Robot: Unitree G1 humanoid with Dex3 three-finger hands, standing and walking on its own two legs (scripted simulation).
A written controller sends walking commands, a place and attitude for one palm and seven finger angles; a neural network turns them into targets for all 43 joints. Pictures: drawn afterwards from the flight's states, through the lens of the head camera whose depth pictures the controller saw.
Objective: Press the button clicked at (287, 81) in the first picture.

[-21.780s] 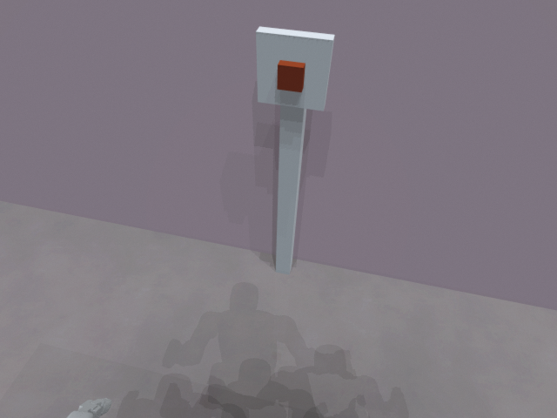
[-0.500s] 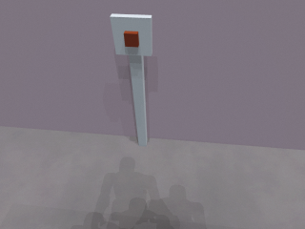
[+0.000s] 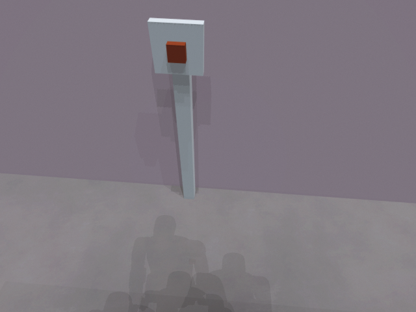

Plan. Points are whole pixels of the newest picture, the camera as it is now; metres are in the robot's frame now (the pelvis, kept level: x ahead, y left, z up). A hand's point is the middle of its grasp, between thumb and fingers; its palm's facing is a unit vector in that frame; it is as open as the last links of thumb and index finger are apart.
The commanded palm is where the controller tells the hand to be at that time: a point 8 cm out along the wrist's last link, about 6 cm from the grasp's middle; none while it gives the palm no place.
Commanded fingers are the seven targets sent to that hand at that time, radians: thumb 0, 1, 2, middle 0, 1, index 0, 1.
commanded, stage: let the arm hang, fingers relaxed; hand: left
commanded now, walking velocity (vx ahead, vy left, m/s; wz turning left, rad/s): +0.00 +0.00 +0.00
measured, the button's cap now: (176, 52) +0.80 +0.14 +0.12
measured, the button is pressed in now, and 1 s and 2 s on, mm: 0 0 0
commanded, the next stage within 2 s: stand and wait in 0.02 s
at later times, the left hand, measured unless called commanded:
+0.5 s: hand out of the picture +0.00 +0.16 -0.18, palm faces +0.06 -0.98 -0.17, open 7.4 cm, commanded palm none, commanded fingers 0.00 0.90 0.90 -0.20 -0.30 -0.20 -0.30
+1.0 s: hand out of the picture +0.03 +0.17 -0.17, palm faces +0.04 -0.98 -0.19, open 7.4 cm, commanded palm none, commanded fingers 0.00 0.90 0.90 -0.20 -0.30 -0.20 -0.30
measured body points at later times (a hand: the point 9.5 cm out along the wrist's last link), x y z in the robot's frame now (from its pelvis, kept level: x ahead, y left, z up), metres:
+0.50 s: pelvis +0.01 +0.00 +0.00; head +0.02 +0.00 +0.45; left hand +0.00 +0.21 -0.16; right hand -0.01 -0.21 -0.16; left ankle +0.05 +0.11 -0.74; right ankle +0.03 -0.11 -0.74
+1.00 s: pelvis +0.03 +0.00 +0.00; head +0.04 -0.01 +0.45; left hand +0.03 +0.22 -0.16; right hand +0.01 -0.22 -0.16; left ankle +0.05 +0.11 -0.74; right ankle +0.03 -0.11 -0.74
